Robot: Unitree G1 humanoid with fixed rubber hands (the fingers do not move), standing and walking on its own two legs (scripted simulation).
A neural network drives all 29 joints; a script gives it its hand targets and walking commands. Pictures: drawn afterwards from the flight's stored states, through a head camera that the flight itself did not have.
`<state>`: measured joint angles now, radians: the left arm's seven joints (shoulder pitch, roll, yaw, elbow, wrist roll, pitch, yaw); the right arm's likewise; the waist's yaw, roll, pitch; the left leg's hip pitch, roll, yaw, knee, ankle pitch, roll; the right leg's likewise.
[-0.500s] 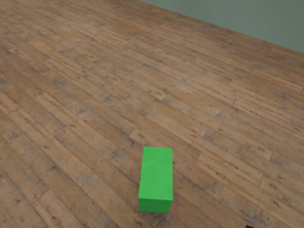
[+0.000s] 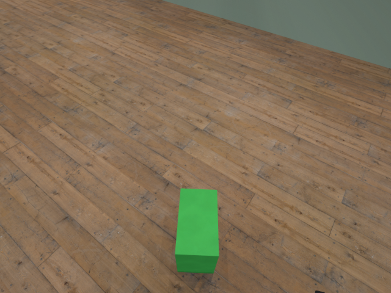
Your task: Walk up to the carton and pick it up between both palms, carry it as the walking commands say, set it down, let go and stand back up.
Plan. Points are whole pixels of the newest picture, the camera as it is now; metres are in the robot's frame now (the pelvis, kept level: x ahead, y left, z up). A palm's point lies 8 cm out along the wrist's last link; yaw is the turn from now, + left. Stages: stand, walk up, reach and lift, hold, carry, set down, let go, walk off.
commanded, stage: walk up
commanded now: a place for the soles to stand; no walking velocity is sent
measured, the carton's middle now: (197, 231) +0.49 -0.03 -0.64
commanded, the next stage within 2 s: reach and lift in 0.32 s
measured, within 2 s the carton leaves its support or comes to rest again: neither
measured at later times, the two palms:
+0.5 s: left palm out of the picture +0.15 +0.28 -0.11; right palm out of the picture +0.14 -0.29 -0.11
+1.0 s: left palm (99, 242) +0.28 +0.25 -0.16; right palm (288, 240) +0.27 -0.25 -0.15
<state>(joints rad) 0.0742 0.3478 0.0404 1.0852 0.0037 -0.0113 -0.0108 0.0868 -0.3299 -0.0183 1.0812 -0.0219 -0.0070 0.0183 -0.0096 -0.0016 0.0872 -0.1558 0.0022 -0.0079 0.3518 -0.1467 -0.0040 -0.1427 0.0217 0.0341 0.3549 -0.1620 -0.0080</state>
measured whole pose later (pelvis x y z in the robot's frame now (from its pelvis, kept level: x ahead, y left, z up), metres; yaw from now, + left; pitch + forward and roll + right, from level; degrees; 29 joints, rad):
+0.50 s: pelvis -0.01 +0.00 -0.02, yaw +0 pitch -2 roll +0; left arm 0.03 0.31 0.11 0.68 0.04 0.20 -0.05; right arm 0.09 -0.32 -0.10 0.66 -0.04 0.20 0.06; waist 0.01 -0.01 0.17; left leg -0.30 0.00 -0.02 0.59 -0.26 0.00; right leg -0.28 0.03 0.03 0.58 -0.27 -0.01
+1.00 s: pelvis +0.02 +0.02 -0.06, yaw +1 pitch +17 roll -1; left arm -0.22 0.20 0.13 0.63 0.01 0.20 0.02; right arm -0.21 -0.27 -0.15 0.64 -0.03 0.16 0.04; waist -0.04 0.03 0.04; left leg -0.79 -0.03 -0.02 0.89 -0.39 0.01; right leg -0.75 0.00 0.02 0.88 -0.40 0.02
